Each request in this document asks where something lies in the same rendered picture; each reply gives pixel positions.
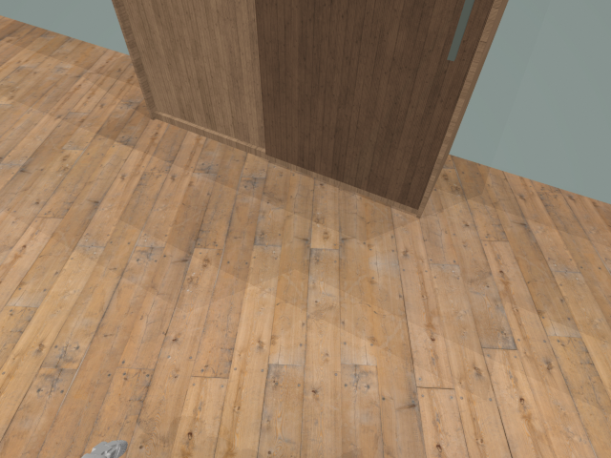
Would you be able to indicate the handle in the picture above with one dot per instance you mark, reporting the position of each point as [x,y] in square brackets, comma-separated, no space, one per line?
[463,20]

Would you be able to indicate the wardrobe door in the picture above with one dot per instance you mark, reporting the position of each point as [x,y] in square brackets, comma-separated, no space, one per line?
[361,91]
[201,60]

